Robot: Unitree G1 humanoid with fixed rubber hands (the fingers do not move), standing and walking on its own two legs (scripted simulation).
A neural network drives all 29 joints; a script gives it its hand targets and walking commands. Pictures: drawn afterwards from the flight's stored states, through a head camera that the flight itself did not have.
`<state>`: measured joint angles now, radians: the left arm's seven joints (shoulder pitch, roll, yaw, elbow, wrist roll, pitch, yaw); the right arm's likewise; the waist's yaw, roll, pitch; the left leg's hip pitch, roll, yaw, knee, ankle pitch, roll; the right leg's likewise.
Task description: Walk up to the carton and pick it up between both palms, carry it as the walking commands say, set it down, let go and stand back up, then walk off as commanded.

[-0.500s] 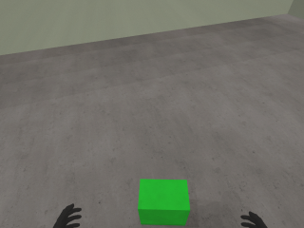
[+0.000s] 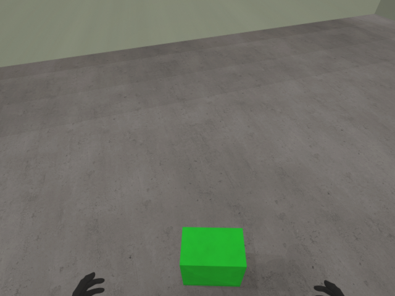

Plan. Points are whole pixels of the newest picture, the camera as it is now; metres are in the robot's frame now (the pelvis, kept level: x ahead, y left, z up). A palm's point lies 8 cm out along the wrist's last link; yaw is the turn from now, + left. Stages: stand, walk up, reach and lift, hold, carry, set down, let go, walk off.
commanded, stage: stand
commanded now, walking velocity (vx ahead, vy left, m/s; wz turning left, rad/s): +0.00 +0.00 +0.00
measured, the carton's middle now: (212, 257) +0.44 -0.03 -0.64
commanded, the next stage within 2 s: walk off in 0.34 s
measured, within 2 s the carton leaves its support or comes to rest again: neither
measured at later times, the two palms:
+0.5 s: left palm out of the picture +0.11 +0.27 -0.10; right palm out of the picture +0.10 -0.27 -0.10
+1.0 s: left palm out of the picture +0.10 +0.37 -0.13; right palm out of the picture +0.00 -0.16 -0.13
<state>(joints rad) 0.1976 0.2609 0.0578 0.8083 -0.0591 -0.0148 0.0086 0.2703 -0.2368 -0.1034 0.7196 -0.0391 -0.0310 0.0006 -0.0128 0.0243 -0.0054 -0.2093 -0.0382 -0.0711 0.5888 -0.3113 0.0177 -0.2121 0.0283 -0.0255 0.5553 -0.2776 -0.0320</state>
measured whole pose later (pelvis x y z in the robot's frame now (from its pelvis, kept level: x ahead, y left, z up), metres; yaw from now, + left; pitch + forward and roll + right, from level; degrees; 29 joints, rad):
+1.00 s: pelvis -0.01 +0.12 -0.01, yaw -10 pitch -1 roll -1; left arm 0.20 0.26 0.06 0.87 -0.06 0.06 0.04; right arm 0.25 -0.25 -0.10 0.80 -0.03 0.07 0.00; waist 0.00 0.03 0.11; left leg -0.25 0.02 -0.12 0.62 -0.36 0.00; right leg -0.37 -0.04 0.18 0.62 -0.31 0.05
